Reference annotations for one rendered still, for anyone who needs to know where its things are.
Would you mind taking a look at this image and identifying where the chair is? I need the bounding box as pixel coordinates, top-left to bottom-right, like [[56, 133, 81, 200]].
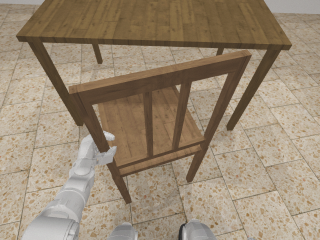
[[68, 49, 252, 204]]

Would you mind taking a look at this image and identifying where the robot right shin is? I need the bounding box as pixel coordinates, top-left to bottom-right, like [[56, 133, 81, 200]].
[[187, 219, 200, 224]]

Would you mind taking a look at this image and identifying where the left robot hand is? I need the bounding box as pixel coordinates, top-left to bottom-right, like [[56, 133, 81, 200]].
[[77, 131, 117, 166]]

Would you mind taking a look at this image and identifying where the table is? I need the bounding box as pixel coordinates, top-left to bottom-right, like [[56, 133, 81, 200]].
[[16, 0, 292, 131]]

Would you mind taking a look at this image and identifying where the robot left upper arm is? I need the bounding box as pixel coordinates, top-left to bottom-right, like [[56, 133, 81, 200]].
[[24, 216, 80, 240]]

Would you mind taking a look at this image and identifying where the left robot forearm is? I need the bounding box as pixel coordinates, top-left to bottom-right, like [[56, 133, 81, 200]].
[[20, 158, 95, 240]]

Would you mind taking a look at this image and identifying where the robot left thigh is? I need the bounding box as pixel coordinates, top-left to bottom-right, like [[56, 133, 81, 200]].
[[107, 224, 138, 240]]

